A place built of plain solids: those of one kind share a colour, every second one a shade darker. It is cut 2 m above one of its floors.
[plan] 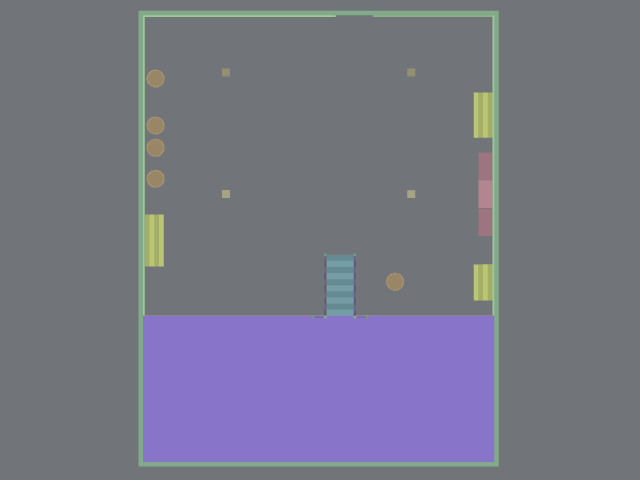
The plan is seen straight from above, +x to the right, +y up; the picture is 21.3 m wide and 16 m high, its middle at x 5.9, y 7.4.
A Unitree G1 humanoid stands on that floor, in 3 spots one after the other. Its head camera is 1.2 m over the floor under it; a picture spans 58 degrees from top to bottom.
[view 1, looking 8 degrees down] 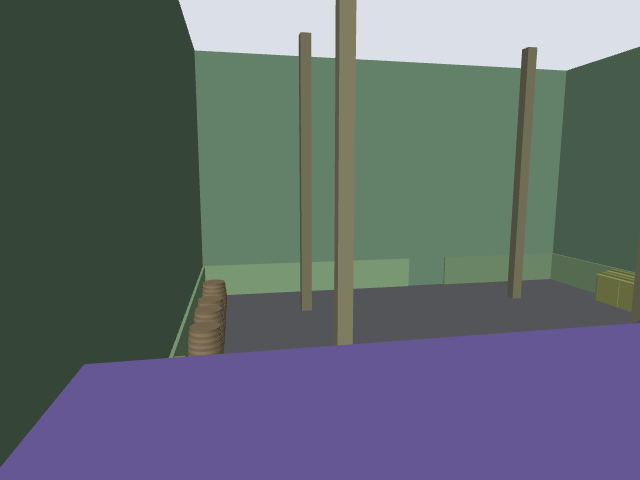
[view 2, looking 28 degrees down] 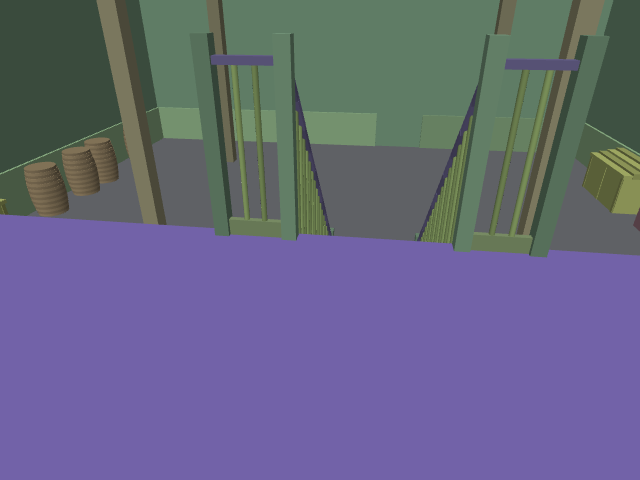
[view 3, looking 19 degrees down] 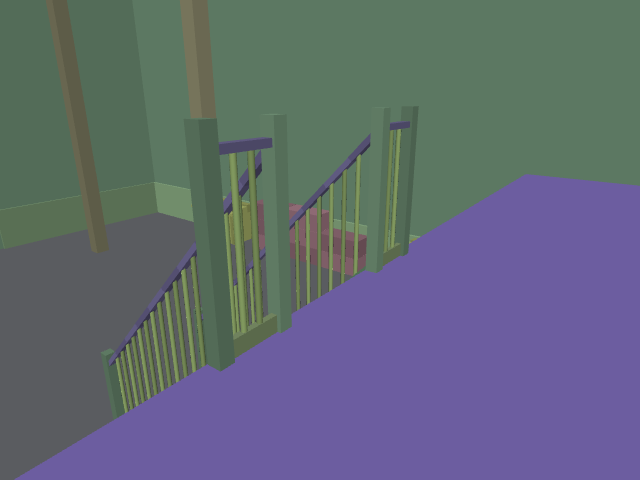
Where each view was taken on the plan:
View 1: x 1.00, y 1.94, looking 79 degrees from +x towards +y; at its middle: wall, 13.32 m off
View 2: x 6.57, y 2.58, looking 98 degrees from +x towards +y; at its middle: loft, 2.56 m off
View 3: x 4.57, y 3.43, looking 37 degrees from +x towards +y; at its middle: stair_guard_bal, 3.29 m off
